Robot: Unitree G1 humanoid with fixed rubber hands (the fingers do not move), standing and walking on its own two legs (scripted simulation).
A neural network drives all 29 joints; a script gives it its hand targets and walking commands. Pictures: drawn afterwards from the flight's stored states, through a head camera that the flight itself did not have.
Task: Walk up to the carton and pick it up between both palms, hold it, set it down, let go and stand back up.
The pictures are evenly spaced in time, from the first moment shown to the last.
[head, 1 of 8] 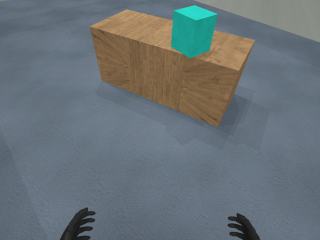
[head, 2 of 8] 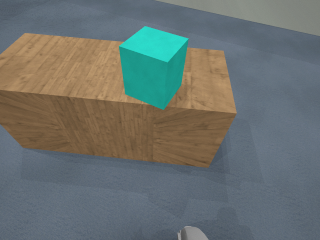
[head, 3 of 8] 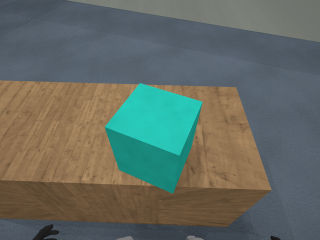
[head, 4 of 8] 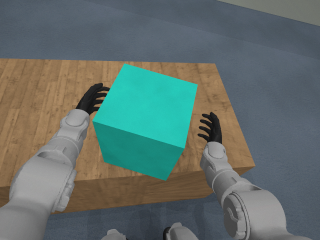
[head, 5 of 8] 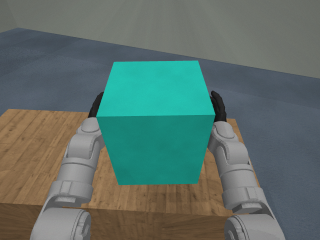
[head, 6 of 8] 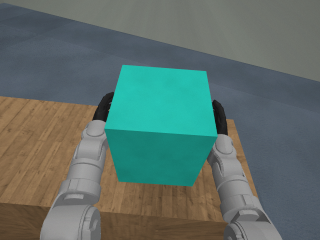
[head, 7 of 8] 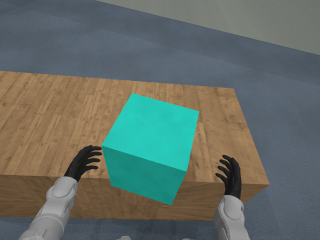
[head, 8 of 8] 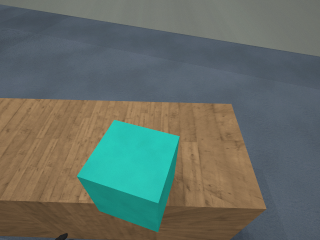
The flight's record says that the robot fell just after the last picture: no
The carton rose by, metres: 0.26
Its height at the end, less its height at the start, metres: +0.00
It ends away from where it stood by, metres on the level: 0.08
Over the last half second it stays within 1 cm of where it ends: yes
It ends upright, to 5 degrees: yes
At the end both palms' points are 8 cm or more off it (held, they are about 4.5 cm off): yes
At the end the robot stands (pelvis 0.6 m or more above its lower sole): yes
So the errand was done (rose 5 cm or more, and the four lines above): yes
